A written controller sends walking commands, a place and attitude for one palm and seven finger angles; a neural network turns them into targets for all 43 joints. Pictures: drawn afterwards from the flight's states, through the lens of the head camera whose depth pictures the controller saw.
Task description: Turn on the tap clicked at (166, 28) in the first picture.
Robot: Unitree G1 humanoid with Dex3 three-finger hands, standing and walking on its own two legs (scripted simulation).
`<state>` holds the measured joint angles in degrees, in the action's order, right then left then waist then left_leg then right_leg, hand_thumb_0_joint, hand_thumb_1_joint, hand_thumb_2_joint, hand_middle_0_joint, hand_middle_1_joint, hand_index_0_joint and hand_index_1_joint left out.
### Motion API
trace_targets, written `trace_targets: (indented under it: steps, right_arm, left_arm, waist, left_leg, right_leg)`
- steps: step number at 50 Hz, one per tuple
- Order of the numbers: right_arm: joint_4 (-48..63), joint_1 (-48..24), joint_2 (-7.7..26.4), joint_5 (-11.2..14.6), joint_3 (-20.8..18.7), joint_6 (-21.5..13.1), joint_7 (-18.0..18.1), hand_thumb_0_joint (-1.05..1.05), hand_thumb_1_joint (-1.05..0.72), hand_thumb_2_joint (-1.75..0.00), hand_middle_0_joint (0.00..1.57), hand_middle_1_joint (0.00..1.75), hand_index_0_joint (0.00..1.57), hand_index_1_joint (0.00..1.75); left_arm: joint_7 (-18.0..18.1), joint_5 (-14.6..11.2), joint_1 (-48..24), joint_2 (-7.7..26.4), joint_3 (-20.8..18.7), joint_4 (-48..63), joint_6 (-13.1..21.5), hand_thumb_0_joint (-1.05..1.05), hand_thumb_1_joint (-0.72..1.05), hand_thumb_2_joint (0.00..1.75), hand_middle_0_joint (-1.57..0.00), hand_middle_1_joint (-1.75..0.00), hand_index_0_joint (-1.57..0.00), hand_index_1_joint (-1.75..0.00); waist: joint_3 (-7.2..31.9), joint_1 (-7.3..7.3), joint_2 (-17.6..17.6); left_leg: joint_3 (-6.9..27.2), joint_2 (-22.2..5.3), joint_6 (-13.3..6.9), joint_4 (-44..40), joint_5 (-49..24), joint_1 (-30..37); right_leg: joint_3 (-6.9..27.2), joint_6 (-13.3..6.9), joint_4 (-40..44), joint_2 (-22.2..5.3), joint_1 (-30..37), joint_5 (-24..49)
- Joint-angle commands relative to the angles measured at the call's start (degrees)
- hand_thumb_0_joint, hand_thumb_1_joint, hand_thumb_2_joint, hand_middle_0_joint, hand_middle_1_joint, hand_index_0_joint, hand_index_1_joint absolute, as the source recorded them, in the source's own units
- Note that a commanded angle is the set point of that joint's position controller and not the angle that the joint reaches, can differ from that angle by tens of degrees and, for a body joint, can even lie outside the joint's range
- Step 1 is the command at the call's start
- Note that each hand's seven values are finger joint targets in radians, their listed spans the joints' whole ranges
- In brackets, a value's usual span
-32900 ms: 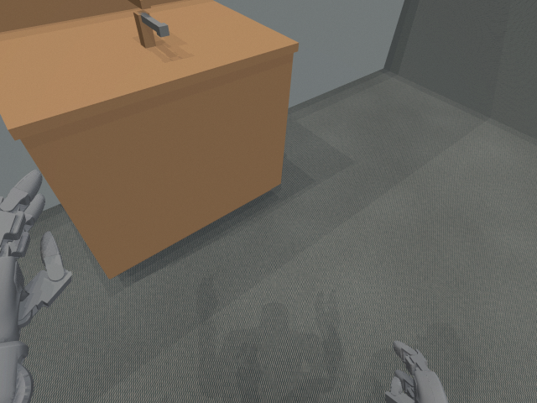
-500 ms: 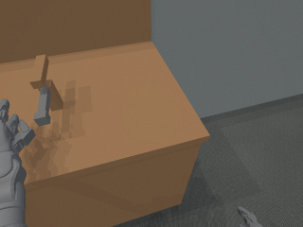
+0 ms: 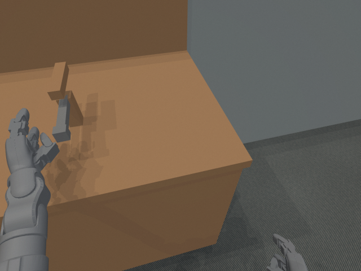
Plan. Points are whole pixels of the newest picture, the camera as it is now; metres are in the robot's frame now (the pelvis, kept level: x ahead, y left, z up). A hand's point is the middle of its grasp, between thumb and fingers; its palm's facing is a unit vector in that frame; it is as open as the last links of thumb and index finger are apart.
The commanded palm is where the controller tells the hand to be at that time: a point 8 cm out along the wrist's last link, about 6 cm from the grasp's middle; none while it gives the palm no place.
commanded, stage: push the lever round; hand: left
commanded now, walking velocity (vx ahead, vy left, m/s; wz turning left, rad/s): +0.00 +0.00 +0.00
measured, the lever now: (61, 133) +0.37 +0.30 +0.12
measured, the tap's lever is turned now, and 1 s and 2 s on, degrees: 2 27 50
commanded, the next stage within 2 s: none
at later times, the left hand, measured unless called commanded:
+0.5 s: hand (68, 143) +0.34 +0.27 +0.12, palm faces +0.55 -0.83 -0.08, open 7.6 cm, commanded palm +0.30 +0.30 +0.12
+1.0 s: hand (88, 135) +0.37 +0.24 +0.12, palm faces +0.62 -0.78 -0.07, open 7.7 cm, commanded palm +0.32 +0.27 +0.12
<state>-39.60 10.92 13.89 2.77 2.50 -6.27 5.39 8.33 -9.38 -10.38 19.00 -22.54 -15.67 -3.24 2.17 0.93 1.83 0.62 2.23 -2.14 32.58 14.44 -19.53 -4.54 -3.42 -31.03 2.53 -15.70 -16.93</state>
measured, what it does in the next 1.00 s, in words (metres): stands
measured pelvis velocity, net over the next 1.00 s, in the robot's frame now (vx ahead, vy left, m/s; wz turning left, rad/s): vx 0.00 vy -0.01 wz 0.01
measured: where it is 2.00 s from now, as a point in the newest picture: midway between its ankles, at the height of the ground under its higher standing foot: outside the picture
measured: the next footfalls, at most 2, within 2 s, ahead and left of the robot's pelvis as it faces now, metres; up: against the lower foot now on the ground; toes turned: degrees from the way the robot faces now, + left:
none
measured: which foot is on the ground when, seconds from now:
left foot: down 0.00-1.00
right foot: down 0.00-1.00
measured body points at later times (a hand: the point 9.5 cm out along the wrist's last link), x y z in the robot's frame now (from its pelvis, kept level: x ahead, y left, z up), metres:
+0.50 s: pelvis +0.00 -0.01 +0.00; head +0.00 -0.03 +0.45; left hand +0.30 +0.31 +0.13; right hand +0.15 -0.26 -0.10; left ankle +0.03 +0.09 -0.73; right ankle -0.01 -0.08 -0.73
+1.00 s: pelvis +0.00 -0.01 +0.00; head +0.01 -0.03 +0.45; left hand +0.33 +0.28 +0.12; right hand +0.17 -0.25 -0.11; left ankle +0.03 +0.09 -0.73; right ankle -0.01 -0.08 -0.73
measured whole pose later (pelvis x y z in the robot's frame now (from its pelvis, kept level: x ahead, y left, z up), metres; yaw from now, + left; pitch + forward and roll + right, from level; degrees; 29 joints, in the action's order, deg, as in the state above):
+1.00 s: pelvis +0.00 -0.01 +0.00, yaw +1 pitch +3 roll +0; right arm -40.8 10.1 14.3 1.5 1.4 -3.5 4.3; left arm 23.6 -5.6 -17.3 11.5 -16.5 -18.2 -4.3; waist 2.7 0.2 2.7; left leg 1.5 1.8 -1.3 33.9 15.3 -21.4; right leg -5.3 -4.3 -32.1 3.1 -17.4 -17.9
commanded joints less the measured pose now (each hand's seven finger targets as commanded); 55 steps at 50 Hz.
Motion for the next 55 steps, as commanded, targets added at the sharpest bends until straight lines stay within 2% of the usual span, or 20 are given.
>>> trace_targets:
  steps: [1, 6, 11, 15, 19, 20, 24, 26, 30, 31, 37, 40, 43, 45, 47, 50, 51, 52, 53, 55]
  right_arm:
    - [7.74, -4.70, 8.06, 0.27, -3.18, -2.55, 0.45, 0.00, -0.90, -0.90, 0.20, 0.30, 0.20, 0.30]
    - [7.14, -4.34, 8.76, 0.62, -3.16, -2.36, 1.06, 0.00, -0.90, -0.90, 0.20, 0.30, 0.20, 0.30]
    - [7.01, -4.14, 8.52, 0.48, -3.32, -2.64, 0.72, 0.00, -0.90, -0.90, 0.20, 0.30, 0.20, 0.30]
    - [6.42, -3.82, 8.63, 0.44, -3.35, -2.39, 0.59, 0.00, -0.90, -0.90, 0.20, 0.30, 0.20, 0.30]
    - [7.09, -4.21, 8.45, 0.42, -3.58, -2.38, 0.41, 0.00, -0.90, -0.90, 0.20, 0.30, 0.20, 0.30]
    - [6.75, -4.42, 8.23, 0.45, -3.28, -2.27, 0.35, 0.00, -0.90, -0.90, 0.20, 0.30, 0.20, 0.30]
    - [6.96, -4.71, 8.20, 0.41, -3.18, -2.40, 0.26, 0.00, -0.90, -0.90, 0.20, 0.30, 0.20, 0.30]
    - [6.90, -4.68, 8.33, 0.22, -3.40, -2.24, 0.39, 0.00, -0.90, -0.90, 0.20, 0.30, 0.20, 0.30]
    - [6.79, -5.12, 8.07, 0.01, -3.45, -1.77, 0.28, 0.00, -0.90, -0.90, 0.20, 0.30, 0.20, 0.30]
    - [7.12, -5.24, 7.90, 0.01, -3.36, -1.68, 0.11, 0.00, -0.90, -0.90, 0.20, 0.30, 0.20, 0.30]
    - [6.64, -5.39, 7.88, -0.33, -3.36, -1.03, 0.14, 0.00, -0.90, -0.90, 0.20, 0.30, 0.20, 0.30]
    - [6.45, -5.61, 7.88, -0.60, -3.45, -0.46, 0.02, 0.00, -0.90, -0.90, 0.20, 0.30, 0.20, 0.30]
    - [6.67, -5.71, 7.57, -0.82, -3.41, -0.09, -0.26, 0.00, -0.90, -0.90, 0.20, 0.30, 0.20, 0.30]
    - [6.31, -5.72, 7.63, -1.03, -3.53, 0.35, -0.30, 0.00, -0.90, -0.90, 0.20, 0.30, 0.20, 0.30]
    - [6.89, -5.69, 7.33, -1.24, -3.88, 0.24, -0.74, 0.00, -0.90, -0.90, 0.20, 0.30, 0.20, 0.30]
    - [6.33, -5.67, 7.65, -1.38, -3.94, 1.06, -0.71, 0.00, -0.90, -0.90, 0.20, 0.30, 0.20, 0.30]
    - [6.78, -5.96, 7.42, -1.39, -3.85, 1.21, -0.83, 0.00, -0.90, -0.90, 0.20, 0.30, 0.20, 0.30]
    - [6.74, -5.77, 7.45, -1.44, -4.02, 1.28, -0.83, 0.00, -0.90, -0.90, 0.20, 0.30, 0.20, 0.30]
    - [6.86, -6.05, 7.38, -1.59, -4.08, 1.34, -0.95, 0.00, -0.90, -0.90, 0.20, 0.30, 0.20, 0.30]
    - [6.41, -6.06, 7.44, -1.76, -4.23, 2.02, -0.90, 0.00, -0.90, -0.90, 0.20, 0.30, 0.20, 0.30]
  left_arm:
    - [-0.05, 0.48, -19.28, 12.35, 0.11, 14.76, 5.47, 0.00, 0.90, 0.90, -0.15, -0.15, -0.15, -0.15]
    - [-0.27, -0.69, -19.97, 13.74, -1.35, 9.14, 4.58, 0.00, 0.90, 0.90, -0.15, -0.15, -0.15, -0.15]
    - [1.00, -0.05, -22.15, 12.46, 0.46, 11.16, 5.28, 0.00, 0.90, 0.90, -0.15, -0.15, -0.15, -0.15]
    - [1.49, 0.29, -22.59, 15.03, -1.64, 9.59, 5.89, 0.00, 0.90, 0.90, -0.15, -0.15, -0.15, -0.15]
    - [1.78, -0.15, -20.62, 14.13, -1.54, 10.18, 6.14, 0.00, 0.90, 0.90, -0.15, -0.15, -0.15, -0.15]
    - [2.30, 0.28, -22.23, 13.53, -0.76, 10.74, 6.30, 0.00, 0.90, 0.90, -0.15, -0.15, -0.15, -0.15]
    - [3.72, 0.39, -24.46, 10.56, 2.03, 9.69, 5.66, 0.00, 0.90, 0.90, -0.15, -0.15, -0.15, -0.15]
    - [4.89, 0.56, -23.37, 11.59, 0.24, 8.72, 5.50, 0.00, 0.90, 0.90, -0.15, -0.15, -0.15, -0.15]
    - [6.73, 1.53, -24.13, 11.33, 0.44, 10.49, 5.17, 0.00, 0.90, 0.90, -0.15, -0.15, -0.15, -0.15]
    - [7.11, 1.62, -24.49, 9.01, 2.42, 10.75, 5.01, 0.00, 0.90, 0.90, -0.15, -0.15, -0.15, -0.15]
    - [10.02, 2.45, -27.59, 7.84, 3.28, 9.75, 4.09, 0.00, 0.90, 0.90, -0.15, -0.15, -0.15, -0.15]
    - [11.59, 3.34, -27.34, 8.42, 2.37, 10.18, 3.85, 0.00, 0.90, 0.90, -0.15, -0.15, -0.15, -0.15]
    - [13.05, 3.83, -28.66, 5.32, 5.03, 9.95, 3.33, 0.00, 0.90, 0.90, -0.15, -0.15, -0.15, -0.15]
    - [14.54, 4.59, -29.21, 6.36, 3.61, 10.55, 3.22, 0.00, 0.90, 0.90, -0.15, -0.15, -0.15, -0.15]
    - [15.69, 5.00, -28.16, 3.05, 6.02, 12.11, 3.31, 0.00, 0.90, 0.90, -0.15, -0.15, -0.15, -0.15]
    - [17.62, 5.44, -27.47, 4.37, 3.84, 9.81, 2.19, 0.00, 0.90, 0.90, -0.15, -0.15, -0.15, -0.15]
    - [17.99, 5.53, -29.01, 2.10, 6.07, 10.19, 1.90, 0.00, 0.90, 0.90, -0.15, -0.15, -0.15, -0.15]
    - [18.55, 5.67, -29.31, 2.78, 5.37, 10.20, 1.75, 0.00, 0.90, 0.90, -0.15, -0.15, -0.15, -0.15]
    - [18.88, 5.91, -28.72, 1.43, 6.40, 10.66, 1.42, 0.00, 0.90, 0.90, -0.15, -0.15, -0.15, -0.15]
    - [20.21, 6.79, -28.42, 3.46, 4.19, 10.89, 0.78, 0.00, 0.90, 0.90, -0.15, -0.15, -0.15, -0.15]
  waist:
    - [11.89, -0.80, 5.71]
    - [9.87, -1.10, -0.37]
    - [12.01, -1.18, 1.23]
    - [11.68, -1.21, 0.14]
    - [13.00, -0.44, 1.38]
    - [11.55, -0.72, 3.02]
    - [9.69, -1.69, 1.21]
    - [10.12, -1.42, -1.60]
    - [12.51, -0.98, 0.60]
    - [12.55, -1.46, 1.49]
    - [12.49, -2.08, -1.37]
    - [13.98, -1.39, 0.86]
    - [14.16, -2.11, -0.40]
    - [14.38, -1.55, 0.97]
    - [16.56, -1.30, 1.30]
    - [14.77, -1.22, -1.77]
    - [14.74, -1.80, -1.75]
    - [14.88, -1.62, -2.93]
    - [15.53, -1.49, -2.13]
    - [15.83, -0.90, -0.40]
  left_leg:
    - [3.77, -1.93, 1.12, -4.07, -7.98, 9.20]
    - [3.53, -1.49, 0.17, -4.57, -3.19, 5.62]
    - [3.14, -1.38, -0.01, -3.92, -4.54, 6.81]
    - [2.67, -1.22, -0.33, -3.28, -4.06, 5.19]
    - [2.03, -1.06, -0.31, -2.91, -5.17, 5.16]
    - [2.34, -1.07, -0.24, -3.03, -4.94, 5.28]
    - [2.31, -1.05, -0.41, -2.88, -3.21, 4.51]
    - [2.10, -0.99, -0.60, -2.74, -3.01, 3.64]
    - [2.03, -0.90, -0.41, -2.34, -4.92, 4.58]
    - [1.91, -0.90, -0.39, -2.23, -5.29, 5.23]
    - [2.13, -0.91, -0.43, -1.93, -5.24, 4.92]
    - [2.23, -0.88, -0.22, -1.81, -6.64, 5.33]
    - [2.21, -0.96, -0.12, -1.60, -7.68, 5.55]
    - [2.49, -1.01, 0.03, -1.73, -8.44, 6.00]
    - [2.56, -1.15, 0.33, -1.53, -10.23, 7.46]
    - [2.76, -1.34, 0.33, -1.76, -10.27, 6.02]
    - [2.41, -1.24, 0.27, -1.65, -9.98, 6.05]
    - [2.30, -1.31, 0.27, -1.59, -10.42, 5.92]
    - [2.00, -1.29, 0.31, -1.53, -11.25, 6.36]
    - [2.16, -1.35, 0.53, -1.68, -12.62, 6.73]
  right_leg:
    - [3.29, 1.26, 4.40, -1.44, -1.32, 8.84]
    - [3.83, 1.75, 5.81, -1.60, -0.95, 5.96]
    - [4.25, 1.90, 5.48, -1.77, -0.71, 7.25]
    - [4.94, 2.14, 5.74, -1.96, -0.03, 7.41]
    - [5.13, 2.18, 5.58, -2.14, 1.02, 9.00]
    - [5.11, 2.02, 5.54, -2.18, 0.28, 8.68]
    - [5.21, 2.26, 6.19, -2.22, -1.36, 6.87]
    - [5.58, 2.65, 6.48, -2.43, -0.39, 6.89]
    - [5.56, 2.53, 5.61, -2.57, 0.54, 9.10]
    - [5.35, 2.50, 5.47, -2.59, -0.05, 9.41]
    - [5.26, 2.66, 5.64, -2.60, -0.26, 9.65]
    - [5.12, 2.41, 4.92, -2.59, 0.39, 10.83]
    - [4.70, 2.57, 4.63, -2.60, 0.31, 12.14]
    - [4.50, 2.21, 4.32, -2.44, 0.44, 12.20]
    - [4.05, 2.06, 3.62, -2.22, 0.79, 13.42]
    - [3.84, 2.17, 3.93, -2.14, 1.03, 13.39]
    - [3.94, 2.41, 4.02, -2.34, 0.77, 13.33]
    - [4.00, 2.40, 4.10, -2.38, 1.44, 14.27]
    - [3.97, 2.45, 4.01, -2.46, 1.71, 15.21]
    - [3.93, 2.11, 3.67, -2.33, 2.09, 15.67]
